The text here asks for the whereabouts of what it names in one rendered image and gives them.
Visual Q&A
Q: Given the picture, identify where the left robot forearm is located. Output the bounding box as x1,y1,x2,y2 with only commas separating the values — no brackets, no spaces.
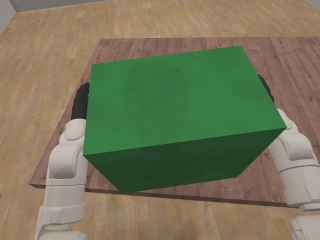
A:
33,118,88,240

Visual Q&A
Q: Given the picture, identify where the right robot forearm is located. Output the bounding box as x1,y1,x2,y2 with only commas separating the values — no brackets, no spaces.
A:
268,108,320,212

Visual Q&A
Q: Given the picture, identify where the robot right upper arm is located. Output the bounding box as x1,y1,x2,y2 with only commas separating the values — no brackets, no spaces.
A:
289,214,320,240

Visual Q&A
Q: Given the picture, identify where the left robot hand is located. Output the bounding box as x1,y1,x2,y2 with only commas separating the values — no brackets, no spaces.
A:
71,82,90,120

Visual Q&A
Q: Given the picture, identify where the right robot hand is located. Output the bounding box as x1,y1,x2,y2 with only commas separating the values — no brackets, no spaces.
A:
257,74,274,103

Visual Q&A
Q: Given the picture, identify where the table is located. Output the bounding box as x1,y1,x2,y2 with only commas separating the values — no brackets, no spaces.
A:
28,36,320,209

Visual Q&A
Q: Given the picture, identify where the carton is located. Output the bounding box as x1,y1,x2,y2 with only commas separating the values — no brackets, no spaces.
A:
83,45,287,194

